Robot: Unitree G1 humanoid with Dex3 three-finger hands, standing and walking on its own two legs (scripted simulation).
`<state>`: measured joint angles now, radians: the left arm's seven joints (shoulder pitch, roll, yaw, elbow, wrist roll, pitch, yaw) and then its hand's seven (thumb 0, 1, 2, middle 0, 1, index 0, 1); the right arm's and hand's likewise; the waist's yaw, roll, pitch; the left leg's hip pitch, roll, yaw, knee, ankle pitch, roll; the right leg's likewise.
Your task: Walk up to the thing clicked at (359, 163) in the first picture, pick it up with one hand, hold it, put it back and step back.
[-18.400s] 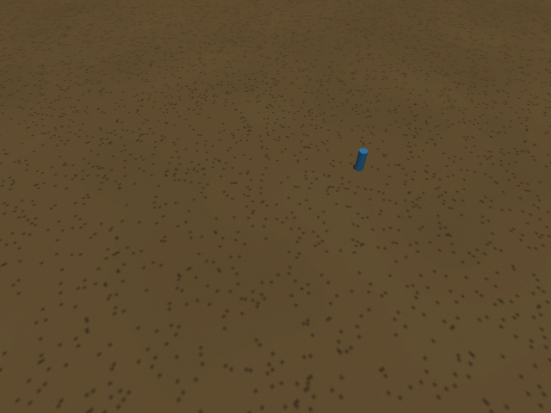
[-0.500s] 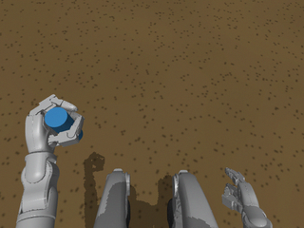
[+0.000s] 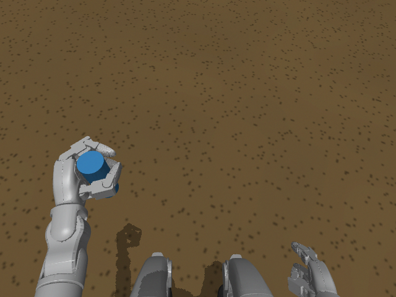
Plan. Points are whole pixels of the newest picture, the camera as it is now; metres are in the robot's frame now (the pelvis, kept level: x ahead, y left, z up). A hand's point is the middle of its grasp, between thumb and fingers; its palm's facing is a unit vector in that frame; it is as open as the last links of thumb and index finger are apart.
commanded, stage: lift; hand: left
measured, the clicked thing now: (100, 176) +0.34 +0.20 +0.02
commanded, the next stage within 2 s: hold in 0.92 s
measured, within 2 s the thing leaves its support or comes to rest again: neither
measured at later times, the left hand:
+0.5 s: hand (106, 155) +0.35 +0.17 +0.09, palm faces +0.14 -0.99 +0.00, open 5.8 cm
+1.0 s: hand (108, 145) +0.35 +0.16 +0.11, palm faces +0.14 -0.99 +0.00, open 5.8 cm
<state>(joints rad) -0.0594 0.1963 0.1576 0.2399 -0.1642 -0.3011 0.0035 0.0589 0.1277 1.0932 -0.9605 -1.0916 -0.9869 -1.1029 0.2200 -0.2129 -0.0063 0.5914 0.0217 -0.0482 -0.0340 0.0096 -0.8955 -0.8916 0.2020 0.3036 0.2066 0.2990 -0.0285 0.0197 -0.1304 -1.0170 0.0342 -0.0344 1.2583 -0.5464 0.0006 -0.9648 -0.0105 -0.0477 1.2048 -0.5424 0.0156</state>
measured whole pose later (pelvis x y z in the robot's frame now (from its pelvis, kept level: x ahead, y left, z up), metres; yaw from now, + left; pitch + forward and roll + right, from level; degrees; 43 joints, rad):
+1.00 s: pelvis +0.02 -0.01 +0.06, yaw +0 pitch +9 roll -1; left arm -0.12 0.17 0.14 0.38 -0.16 -0.35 -0.01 0.06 0.13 1.09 -0.96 -1.10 -0.98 -1.11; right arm 0.23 -0.22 -0.01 0.64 0.00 -0.02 -0.02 0.01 -0.90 -0.89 0.20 0.30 0.21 0.30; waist -0.02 0.01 -0.05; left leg -0.65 0.04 -0.01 0.93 -0.44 -0.01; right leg -0.62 -0.01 -0.03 0.90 -0.44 0.01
